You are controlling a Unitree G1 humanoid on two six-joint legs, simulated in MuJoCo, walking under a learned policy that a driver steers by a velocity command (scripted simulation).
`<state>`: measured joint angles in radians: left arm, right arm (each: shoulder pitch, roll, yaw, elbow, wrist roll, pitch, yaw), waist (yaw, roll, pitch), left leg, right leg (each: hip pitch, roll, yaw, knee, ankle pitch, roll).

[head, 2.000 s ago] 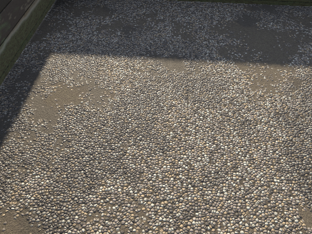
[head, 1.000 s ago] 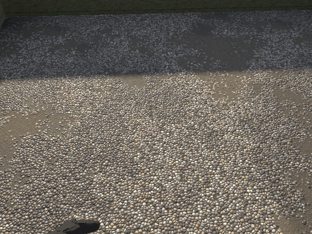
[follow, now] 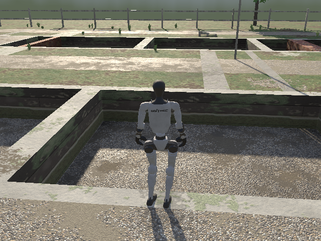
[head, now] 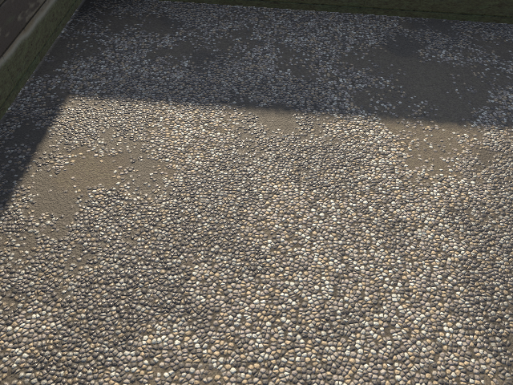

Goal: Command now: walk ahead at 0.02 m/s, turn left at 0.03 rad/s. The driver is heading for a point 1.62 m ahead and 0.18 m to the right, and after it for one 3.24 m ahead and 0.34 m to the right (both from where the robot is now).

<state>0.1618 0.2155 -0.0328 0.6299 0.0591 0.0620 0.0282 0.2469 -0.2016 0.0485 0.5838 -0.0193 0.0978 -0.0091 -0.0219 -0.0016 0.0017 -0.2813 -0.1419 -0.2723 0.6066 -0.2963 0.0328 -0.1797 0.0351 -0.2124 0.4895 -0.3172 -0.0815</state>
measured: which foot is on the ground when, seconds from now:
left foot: down 0.00-1.00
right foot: down 0.00-1.00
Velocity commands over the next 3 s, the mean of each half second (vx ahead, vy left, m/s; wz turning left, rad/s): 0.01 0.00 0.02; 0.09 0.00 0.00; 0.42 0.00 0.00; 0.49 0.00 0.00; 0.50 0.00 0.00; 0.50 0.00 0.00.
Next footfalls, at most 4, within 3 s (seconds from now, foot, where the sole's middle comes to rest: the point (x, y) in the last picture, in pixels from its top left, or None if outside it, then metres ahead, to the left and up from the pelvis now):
none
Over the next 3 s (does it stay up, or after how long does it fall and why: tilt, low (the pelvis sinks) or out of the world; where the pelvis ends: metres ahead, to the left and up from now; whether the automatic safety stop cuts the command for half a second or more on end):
stays up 0.00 -0.01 -0.01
